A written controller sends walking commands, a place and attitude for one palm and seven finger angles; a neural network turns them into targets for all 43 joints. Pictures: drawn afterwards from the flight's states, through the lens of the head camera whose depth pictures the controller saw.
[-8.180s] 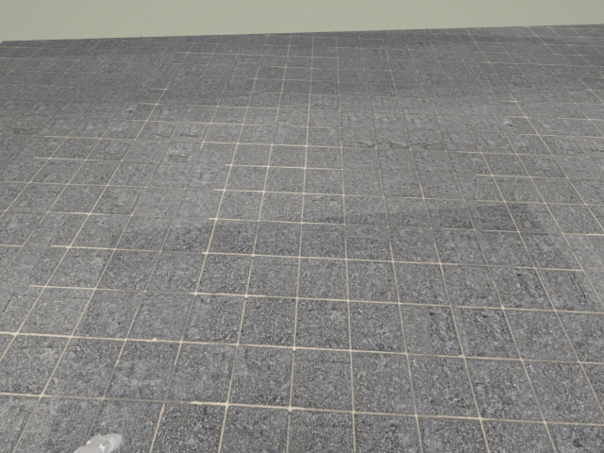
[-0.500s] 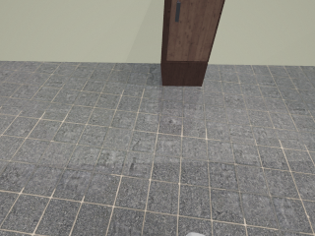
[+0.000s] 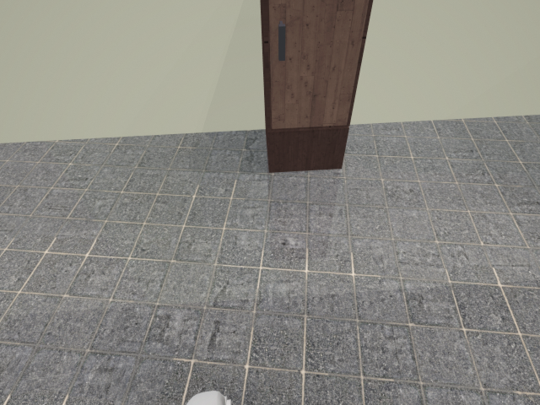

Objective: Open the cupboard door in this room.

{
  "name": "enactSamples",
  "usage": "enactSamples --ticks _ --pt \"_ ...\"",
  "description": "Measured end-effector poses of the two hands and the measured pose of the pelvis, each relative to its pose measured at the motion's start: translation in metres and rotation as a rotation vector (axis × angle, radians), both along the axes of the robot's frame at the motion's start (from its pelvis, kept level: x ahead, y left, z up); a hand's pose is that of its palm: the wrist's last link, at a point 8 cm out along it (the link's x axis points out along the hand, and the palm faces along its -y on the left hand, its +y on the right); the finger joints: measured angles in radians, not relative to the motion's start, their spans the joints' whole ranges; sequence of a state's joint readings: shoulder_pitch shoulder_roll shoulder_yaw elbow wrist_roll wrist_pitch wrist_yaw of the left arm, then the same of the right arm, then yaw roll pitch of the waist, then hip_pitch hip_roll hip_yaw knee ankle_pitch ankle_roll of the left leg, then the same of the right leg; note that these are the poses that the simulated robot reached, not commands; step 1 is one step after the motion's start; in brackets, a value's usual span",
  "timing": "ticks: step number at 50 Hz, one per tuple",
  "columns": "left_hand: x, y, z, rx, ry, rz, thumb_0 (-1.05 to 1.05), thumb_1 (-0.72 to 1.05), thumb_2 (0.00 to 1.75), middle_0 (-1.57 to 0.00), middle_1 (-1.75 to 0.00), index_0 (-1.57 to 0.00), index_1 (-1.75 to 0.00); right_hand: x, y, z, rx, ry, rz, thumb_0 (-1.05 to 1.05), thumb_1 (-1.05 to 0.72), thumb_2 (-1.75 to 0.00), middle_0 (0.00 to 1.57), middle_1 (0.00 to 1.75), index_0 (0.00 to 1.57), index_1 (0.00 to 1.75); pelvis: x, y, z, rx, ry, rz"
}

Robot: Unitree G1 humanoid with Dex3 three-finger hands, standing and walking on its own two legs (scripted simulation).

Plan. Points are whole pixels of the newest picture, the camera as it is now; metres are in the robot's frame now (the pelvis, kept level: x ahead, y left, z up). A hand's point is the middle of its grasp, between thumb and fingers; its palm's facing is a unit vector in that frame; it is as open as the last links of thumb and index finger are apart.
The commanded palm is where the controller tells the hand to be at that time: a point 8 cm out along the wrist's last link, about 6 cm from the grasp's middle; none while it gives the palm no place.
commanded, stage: turn or walk to find it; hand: left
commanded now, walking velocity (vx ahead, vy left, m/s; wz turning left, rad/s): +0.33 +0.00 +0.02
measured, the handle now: (281, 40) +1.36 +0.01 -0.04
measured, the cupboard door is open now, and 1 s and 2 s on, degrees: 0 0 0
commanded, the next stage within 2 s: stand and wait in 0.04 s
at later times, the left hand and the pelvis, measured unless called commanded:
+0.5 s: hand out of the picture +0.16 +0.21 -0.18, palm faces +0.05 -0.98 -0.19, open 7.3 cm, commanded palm none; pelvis +0.15 +0.04 -0.01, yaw +0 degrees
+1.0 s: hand (184, 386) +0.19 +0.17 -0.17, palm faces +0.05 -0.98 -0.21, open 7.3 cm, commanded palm none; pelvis +0.20 +0.00 +0.00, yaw +1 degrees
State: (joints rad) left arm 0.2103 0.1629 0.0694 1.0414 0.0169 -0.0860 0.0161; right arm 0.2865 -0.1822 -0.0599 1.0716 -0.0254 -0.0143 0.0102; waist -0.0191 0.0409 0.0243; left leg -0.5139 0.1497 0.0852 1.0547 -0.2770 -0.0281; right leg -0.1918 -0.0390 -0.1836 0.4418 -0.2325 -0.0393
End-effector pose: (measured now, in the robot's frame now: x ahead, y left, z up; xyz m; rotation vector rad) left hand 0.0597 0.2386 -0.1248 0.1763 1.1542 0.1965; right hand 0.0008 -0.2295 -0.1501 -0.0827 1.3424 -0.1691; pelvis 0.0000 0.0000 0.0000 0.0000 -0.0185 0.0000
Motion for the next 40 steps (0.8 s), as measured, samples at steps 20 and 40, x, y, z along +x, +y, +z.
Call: enactSamples --ticks 20,40 --pt "0.044 0.028 -0.034 -0.101 0.280 0.067 0.01 0.91 0.90 -0.20 -0.30 -0.20 -0.30 0.223 0.056 0.016 -0.056 -0.198 0.117 0.00 -0.92 -0.90 0.20 0.30 0.20 0.30 0.131 0.047 -0.007 -0.013 -0.023 -0.002" --pt "0.131 -0.002 -0.013 -0.030 0.216 0.024 0.01 0.93 0.90 -0.20 -0.30 -0.20 -0.30 0.147 0.037 -0.003 0.040 0.152 0.012 0.01 -0.92 -0.90 0.19 0.30 0.20 0.30 0.191 0.011 0.002 0.012 0.004 0.012"
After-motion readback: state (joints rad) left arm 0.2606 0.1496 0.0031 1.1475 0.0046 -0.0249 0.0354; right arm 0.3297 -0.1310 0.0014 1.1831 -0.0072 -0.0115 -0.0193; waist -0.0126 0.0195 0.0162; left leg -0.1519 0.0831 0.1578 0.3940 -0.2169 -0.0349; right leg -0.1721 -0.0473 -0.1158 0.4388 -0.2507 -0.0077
